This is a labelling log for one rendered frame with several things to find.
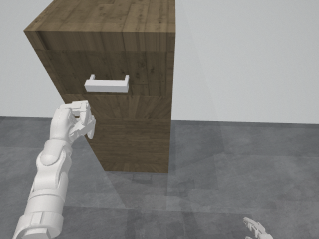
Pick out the cabinet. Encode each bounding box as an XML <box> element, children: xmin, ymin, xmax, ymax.
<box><xmin>23</xmin><ymin>0</ymin><xmax>176</xmax><ymax>173</ymax></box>

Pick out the robot left forearm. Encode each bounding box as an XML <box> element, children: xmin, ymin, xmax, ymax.
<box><xmin>12</xmin><ymin>139</ymin><xmax>73</xmax><ymax>239</ymax></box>

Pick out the robot right hand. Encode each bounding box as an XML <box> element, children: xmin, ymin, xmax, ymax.
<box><xmin>243</xmin><ymin>217</ymin><xmax>273</xmax><ymax>239</ymax></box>

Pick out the drawer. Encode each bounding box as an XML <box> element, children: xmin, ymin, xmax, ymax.
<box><xmin>43</xmin><ymin>50</ymin><xmax>167</xmax><ymax>96</ymax></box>

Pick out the robot left hand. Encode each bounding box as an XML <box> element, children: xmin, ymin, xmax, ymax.
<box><xmin>49</xmin><ymin>100</ymin><xmax>96</xmax><ymax>146</ymax></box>

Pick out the handle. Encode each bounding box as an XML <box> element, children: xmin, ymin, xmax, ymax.
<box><xmin>84</xmin><ymin>74</ymin><xmax>130</xmax><ymax>93</ymax></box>

